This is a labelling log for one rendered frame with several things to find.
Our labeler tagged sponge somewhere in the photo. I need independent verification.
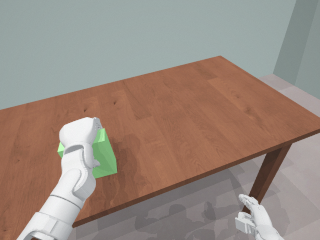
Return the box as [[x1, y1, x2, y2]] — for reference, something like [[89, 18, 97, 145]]
[[57, 128, 117, 179]]

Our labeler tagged right robot hand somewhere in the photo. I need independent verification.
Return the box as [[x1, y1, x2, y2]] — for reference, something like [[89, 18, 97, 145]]
[[235, 194, 273, 238]]

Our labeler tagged left robot forearm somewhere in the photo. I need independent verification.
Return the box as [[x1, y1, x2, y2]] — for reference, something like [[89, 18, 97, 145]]
[[16, 141, 96, 240]]

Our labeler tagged table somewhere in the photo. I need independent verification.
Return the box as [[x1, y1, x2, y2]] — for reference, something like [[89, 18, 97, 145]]
[[0, 55, 320, 240]]

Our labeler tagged right robot forearm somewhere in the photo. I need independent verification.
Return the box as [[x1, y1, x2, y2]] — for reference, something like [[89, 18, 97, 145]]
[[254, 224, 284, 240]]

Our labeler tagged left robot hand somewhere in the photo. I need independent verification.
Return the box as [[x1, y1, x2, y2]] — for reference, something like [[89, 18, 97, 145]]
[[59, 117, 103, 168]]

